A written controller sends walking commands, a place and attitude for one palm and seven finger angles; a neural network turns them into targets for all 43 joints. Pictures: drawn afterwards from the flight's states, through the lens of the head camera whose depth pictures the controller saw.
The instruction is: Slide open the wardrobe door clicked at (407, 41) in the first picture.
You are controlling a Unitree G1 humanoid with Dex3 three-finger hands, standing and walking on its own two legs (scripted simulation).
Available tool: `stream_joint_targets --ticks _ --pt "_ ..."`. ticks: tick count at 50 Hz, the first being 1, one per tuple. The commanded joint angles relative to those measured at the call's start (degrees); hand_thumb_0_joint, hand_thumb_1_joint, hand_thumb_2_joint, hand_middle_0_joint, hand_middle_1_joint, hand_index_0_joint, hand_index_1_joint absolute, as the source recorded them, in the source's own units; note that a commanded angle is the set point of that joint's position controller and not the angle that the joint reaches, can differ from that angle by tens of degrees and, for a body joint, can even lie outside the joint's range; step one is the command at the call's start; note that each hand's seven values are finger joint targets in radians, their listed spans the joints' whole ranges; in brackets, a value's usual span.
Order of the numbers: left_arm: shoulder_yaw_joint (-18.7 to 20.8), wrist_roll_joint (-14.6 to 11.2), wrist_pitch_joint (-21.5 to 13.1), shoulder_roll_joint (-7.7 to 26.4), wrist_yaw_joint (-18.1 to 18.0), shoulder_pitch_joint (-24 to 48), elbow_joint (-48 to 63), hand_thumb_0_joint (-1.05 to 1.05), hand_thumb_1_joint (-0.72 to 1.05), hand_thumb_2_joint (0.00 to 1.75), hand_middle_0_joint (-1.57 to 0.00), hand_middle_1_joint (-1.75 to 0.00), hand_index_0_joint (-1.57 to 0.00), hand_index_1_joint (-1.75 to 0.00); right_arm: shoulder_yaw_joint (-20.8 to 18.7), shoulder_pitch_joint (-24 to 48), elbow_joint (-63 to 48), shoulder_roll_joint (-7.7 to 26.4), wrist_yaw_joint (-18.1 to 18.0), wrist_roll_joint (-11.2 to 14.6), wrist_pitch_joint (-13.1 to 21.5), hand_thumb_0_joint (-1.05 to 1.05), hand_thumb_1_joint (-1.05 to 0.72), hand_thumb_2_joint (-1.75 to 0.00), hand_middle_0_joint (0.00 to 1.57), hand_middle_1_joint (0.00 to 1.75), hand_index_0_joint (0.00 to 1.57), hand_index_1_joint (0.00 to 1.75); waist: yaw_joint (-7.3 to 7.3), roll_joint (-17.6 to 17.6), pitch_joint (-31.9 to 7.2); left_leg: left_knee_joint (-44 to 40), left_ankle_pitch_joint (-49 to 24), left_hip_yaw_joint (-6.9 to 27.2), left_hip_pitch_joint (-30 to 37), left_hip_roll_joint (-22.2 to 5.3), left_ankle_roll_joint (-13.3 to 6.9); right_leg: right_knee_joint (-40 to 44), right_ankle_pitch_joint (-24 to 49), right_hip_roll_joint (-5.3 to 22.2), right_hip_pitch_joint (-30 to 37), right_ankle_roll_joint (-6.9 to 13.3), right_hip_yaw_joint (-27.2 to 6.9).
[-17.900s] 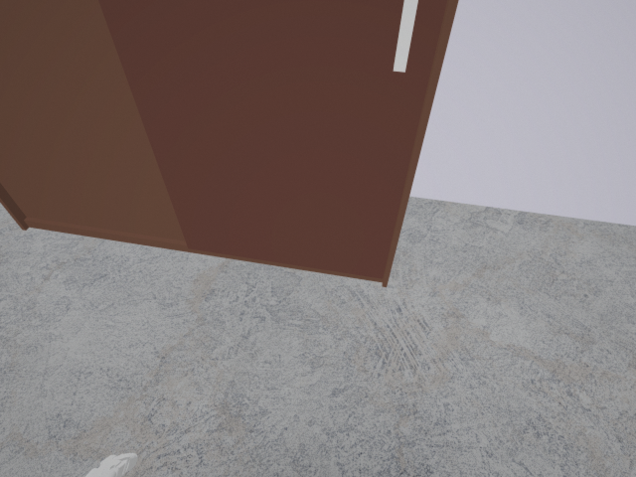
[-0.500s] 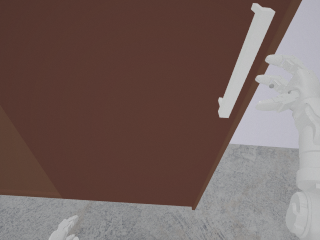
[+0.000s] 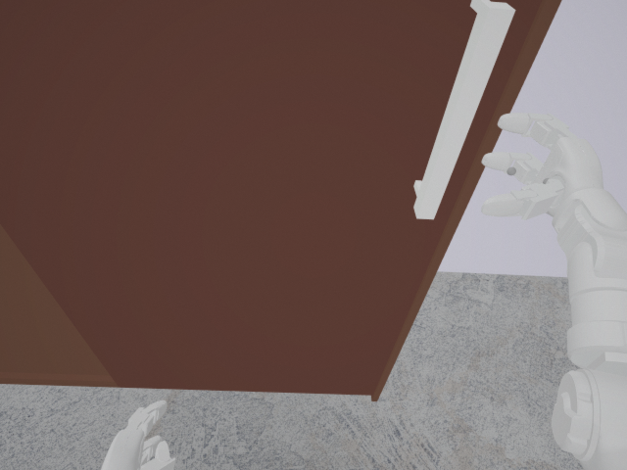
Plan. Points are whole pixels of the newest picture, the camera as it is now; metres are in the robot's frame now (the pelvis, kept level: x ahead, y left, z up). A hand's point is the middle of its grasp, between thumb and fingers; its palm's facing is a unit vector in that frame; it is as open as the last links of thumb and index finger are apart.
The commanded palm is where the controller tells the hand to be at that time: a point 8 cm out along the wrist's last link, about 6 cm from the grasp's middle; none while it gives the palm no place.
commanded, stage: move the hooked fingers beside the handle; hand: right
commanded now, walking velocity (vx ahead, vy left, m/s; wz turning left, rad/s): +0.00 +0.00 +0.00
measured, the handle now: (448, 121) +0.49 -0.12 +0.25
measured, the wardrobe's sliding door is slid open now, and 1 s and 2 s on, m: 0.00 0.00 0.00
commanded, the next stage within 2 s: feel for the door with the fingertips in 1.08 s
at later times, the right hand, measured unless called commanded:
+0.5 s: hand (530, 158) +0.41 -0.19 +0.25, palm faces -0.03 +1.00 +0.00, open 14.0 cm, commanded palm +0.40 -0.24 +0.24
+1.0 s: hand (519, 160) +0.43 -0.19 +0.24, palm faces -0.01 +1.00 -0.02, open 14.0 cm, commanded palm +0.40 -0.24 +0.24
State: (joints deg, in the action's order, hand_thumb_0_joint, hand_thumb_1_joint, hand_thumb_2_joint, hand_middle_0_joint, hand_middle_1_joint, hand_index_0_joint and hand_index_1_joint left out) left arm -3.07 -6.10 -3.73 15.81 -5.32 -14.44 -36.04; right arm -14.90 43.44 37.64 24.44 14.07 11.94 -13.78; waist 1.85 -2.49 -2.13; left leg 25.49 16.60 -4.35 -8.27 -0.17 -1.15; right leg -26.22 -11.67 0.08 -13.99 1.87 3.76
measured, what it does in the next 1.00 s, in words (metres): stands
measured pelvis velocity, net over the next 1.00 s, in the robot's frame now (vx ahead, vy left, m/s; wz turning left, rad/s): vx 0.00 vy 0.00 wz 0.01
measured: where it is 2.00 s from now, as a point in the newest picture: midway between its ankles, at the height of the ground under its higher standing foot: outside the picture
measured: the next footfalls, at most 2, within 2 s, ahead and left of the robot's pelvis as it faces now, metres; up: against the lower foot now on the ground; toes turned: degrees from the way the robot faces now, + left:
none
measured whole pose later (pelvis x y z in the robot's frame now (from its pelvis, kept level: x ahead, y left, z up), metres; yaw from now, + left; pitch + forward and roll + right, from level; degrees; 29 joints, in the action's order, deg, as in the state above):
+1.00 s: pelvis +0.00 +0.00 +0.00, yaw +1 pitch +0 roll +0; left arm -2.9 -6.0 -3.1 16.1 -5.2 -16.6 -36.7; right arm -16.1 45.1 39.4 26.4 14.6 11.8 -13.7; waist 2.1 -2.6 -2.6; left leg 23.9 15.8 -3.7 -8.2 0.2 -1.1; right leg -25.5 -11.6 0.4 -14.0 1.9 4.2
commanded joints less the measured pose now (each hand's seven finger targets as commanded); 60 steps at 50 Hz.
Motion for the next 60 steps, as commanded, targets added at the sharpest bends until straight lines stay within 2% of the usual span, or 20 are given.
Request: stream_joint_targets --ticks 1,4,9,11,13,18,21,22,24,26,29,34,36,40,42,45,47,52,57,60 --pt "2.65 0.81 -3.89 7.57 -0.67 3.52 7.14 0.00 0.90 0.90 -0.20 -0.30 -0.20 -0.30 -3.96 39.38 -19.86 16.15 -0.89 0.87 8.92 0.00 0.50 -0.30 0.30 1.20 0.30 1.20 1.14 -0.99 -19.24 -4.25 -15.79 3.27 -4.82 0.31 -0.76 1.51 11.60 0.97 18.91 1.50 -6.04" --pt "2.55 0.85 -4.38 7.59 -0.64 2.94 6.23 0.00 0.90 0.90 -0.20 -0.30 -0.20 -0.30 -4.27 34.48 -14.29 15.11 -0.85 0.57 7.76 0.00 0.50 -0.30 0.30 1.20 0.30 1.20 0.36 -1.91 -16.59 -4.28 -15.38 2.87 -5.21 0.29 -1.06 2.11 11.45 1.10 17.49 1.04 -6.22" --pt "3.12 0.30 -3.06 8.44 -0.21 1.26 5.89 0.00 0.90 0.90 -0.20 -0.30 -0.20 -0.30 -3.26 24.84 -1.78 13.46 0.34 0.28 1.67 0.00 0.50 -0.30 0.30 1.20 0.30 1.20 -0.37 2.71 -9.60 -5.02 -14.14 2.64 -5.91 0.09 -0.60 3.06 7.45 0.88 9.80 1.14 -5.18" --pt "3.36 0.29 -2.50 8.93 -0.05 1.18 6.93 0.00 0.90 0.90 -0.20 -0.30 -0.20 -0.30 -5.15 21.68 -2.20 15.62 0.84 0.48 1.32 0.00 0.50 -0.30 0.30 1.20 0.30 1.20 -1.19 5.65 -10.66 -5.01 -15.94 2.83 -3.81 0.04 -0.38 2.93 8.68 0.74 8.97 1.45 -4.46" --pt "3.63 0.33 -2.55 8.75 -0.10 1.44 7.86 0.00 0.90 0.90 -0.20 -0.30 -0.20 -0.30 -5.18 25.11 -7.28 16.37 1.25 0.77 2.82 0.00 0.50 -0.30 0.30 1.20 0.30 1.20 -0.70 5.79 -13.15 -4.68 -17.78 3.18 -2.93 -0.04 -0.33 2.40 10.05 0.68 10.20 1.70 -4.45" --pt "3.46 0.81 -4.04 7.91 -0.20 2.56 8.58 0.00 0.90 0.90 -0.20 -0.30 -0.20 -0.30 -6.14 34.78 -25.05 17.82 1.15 1.50 9.76 0.00 0.50 -0.30 0.30 1.20 0.30 1.20 0.14 -1.33 -21.91 -4.15 -20.20 3.52 -2.31 0.57 -0.64 1.27 15.79 0.99 19.98 1.66 -5.24" --pt "3.20 0.73 -4.34 8.02 -0.42 2.74 7.31 0.00 0.90 0.90 -0.20 -0.30 -0.20 -0.30 -7.02 32.00 -21.96 18.03 1.03 1.69 8.56 0.00 0.50 -0.30 0.30 1.20 0.30 1.20 0.19 -2.15 -17.63 -4.92 -17.71 3.14 -3.86 0.88 -0.78 1.82 13.49 1.09 18.36 1.44 -5.28" --pt "2.96 0.48 -4.30 7.91 -0.49 2.82 6.75 0.00 0.90 0.90 -0.20 -0.30 -0.20 -0.30 -4.62 30.70 -17.65 15.05 1.14 1.50 6.86 0.00 0.50 -0.30 0.30 1.20 0.30 1.20 0.54 -3.01 -13.98 -5.39 -15.53 3.06 -5.77 0.78 -0.77 2.31 10.98 0.98 16.49 1.34 -5.10" --pt "3.00 0.21 -3.93 8.29 -0.58 2.10 5.60 0.00 0.90 0.90 -0.20 -0.30 -0.20 -0.30 -3.17 28.01 -9.77 13.56 1.07 1.14 3.27 0.00 0.50 -0.30 0.30 1.20 0.30 1.20 0.89 -1.23 -8.13 -6.25 -11.31 2.89 -8.29 0.69 -0.62 3.20 5.82 0.92 12.08 1.19 -5.33" --pt "3.21 0.02 -3.37 8.66 -0.51 1.91 5.66 0.00 0.90 0.90 -0.20 -0.30 -0.20 -0.30 -2.41 26.97 -6.39 13.22 0.87 0.61 0.95 0.00 0.50 -0.30 0.30 1.20 0.30 1.20 0.65 -0.26 -7.43 -6.28 -10.74 2.84 -8.31 0.52 -0.59 3.30 5.07 0.77 10.52 1.22 -5.06" --pt "3.51 0.23 -3.29 8.34 -0.07 2.06 6.94 0.00 0.90 0.90 -0.20 -0.30 -0.20 -0.30 -0.66 27.58 -9.62 10.79 0.98 0.94 1.00 0.00 0.50 -0.30 0.30 1.20 0.30 1.20 0.45 0.56 -12.77 -5.14 -13.24 2.70 -7.33 0.41 -0.80 2.35 8.12 0.77 13.13 1.19 -5.68" --pt "3.19 0.59 -3.63 7.82 -0.25 3.04 7.66 0.00 0.90 0.90 -0.20 -0.30 -0.20 -0.30 -4.20 32.67 -16.49 14.27 0.82 2.34 6.24 0.00 0.50 -0.30 0.30 1.20 0.30 1.20 0.27 4.92 -18.12 -4.60 -16.99 3.22 -3.99 0.73 -0.45 1.73 11.32 0.75 15.95 1.71 -5.33" --pt "2.84 0.72 -3.65 7.88 -0.36 3.25 7.23 0.00 0.90 0.90 -0.20 -0.30 -0.20 -0.30 -5.84 34.74 -17.54 17.08 0.09 1.91 7.44 0.00 0.50 -0.30 0.30 1.20 0.30 1.20 -0.02 2.76 -17.53 -4.83 -16.60 3.44 -3.51 0.67 -0.52 2.02 10.94 0.73 15.61 1.67 -5.16" --pt "2.75 0.70 -3.32 7.54 -0.23 2.72 6.69 0.00 0.90 0.90 -0.20 -0.30 -0.20 -0.30 -4.36 33.25 -13.54 15.60 -1.51 -0.10 6.03 0.00 0.50 -0.30 0.30 1.20 0.30 1.20 -0.09 -1.96 -14.84 -5.21 -15.32 3.06 -5.06 0.57 -0.76 2.25 11.03 0.79 14.99 1.14 -4.90" --pt "2.68 0.63 -2.79 7.75 -0.22 2.53 6.30 0.00 0.90 0.90 -0.20 -0.30 -0.20 -0.30 -4.44 31.08 -9.45 15.46 -1.49 -0.46 4.24 0.00 0.50 -0.30 0.30 1.20 0.30 1.20 -0.07 -0.62 -12.76 -5.33 -15.74 3.21 -5.13 0.45 -0.67 2.47 10.16 0.71 13.06 1.09 -4.96" --pt "3.25 0.50 -2.28 8.07 -0.11 2.18 7.38 0.00 0.90 0.90 -0.20 -0.30 -0.20 -0.30 -4.35 25.52 -7.61 14.66 0.11 0.41 3.10 0.00 0.50 -0.30 0.30 1.20 0.30 1.20 -0.60 2.78 -14.42 -5.02 -18.39 3.10 -3.09 0.46 -0.52 1.93 11.86 0.69 12.27 1.43 -4.36" --pt "3.16 0.29 -2.06 8.13 -0.16 2.45 7.81 0.00 0.90 0.90 -0.20 -0.30 -0.20 -0.30 -2.71 27.84 -9.48 13.24 1.32 0.94 3.22 0.00 0.50 -0.30 0.30 1.20 0.30 1.20 -0.01 3.81 -15.14 -4.57 -19.51 3.14 -3.08 0.41 -0.41 1.89 11.99 0.59 12.72 1.53 -4.49" --pt "3.31 0.51 -2.82 7.74 -0.06 3.08 8.31 0.00 0.90 0.90 -0.20 -0.30 -0.20 -0.30 -3.46 30.75 -17.62 13.48 1.85 1.97 5.67 0.00 0.50 -0.30 0.30 1.20 0.30 1.20 -0.06 1.59 -18.67 -4.11 -21.40 3.26 -3.14 0.76 -0.54 1.02 15.23 0.57 16.84 1.69 -4.75" --pt "3.08 0.61 -2.82 7.72 0.10 3.42 7.47 0.00 0.90 0.90 -0.20 -0.30 -0.20 -0.30 -4.52 30.24 -18.76 14.43 0.11 1.25 4.71 0.00 0.50 -0.30 0.30 1.20 0.30 1.20 -0.43 -1.30 -16.12 -4.41 -20.35 3.00 -3.69 0.76 -0.72 1.44 14.92 0.57 15.93 1.33 -4.65" --pt "3.28 0.51 -2.17 7.79 0.28 3.36 7.61 0.00 0.90 0.90 -0.20 -0.30 -0.20 -0.30 -4.78 25.58 -15.52 14.07 -0.30 1.22 2.74 0.00 0.50 -0.30 0.30 1.20 0.30 1.20 -1.01 1.05 -14.25 -4.89 -19.22 2.82 -3.13 0.77 -0.60 1.75 13.47 0.53 13.50 1.37 -4.24"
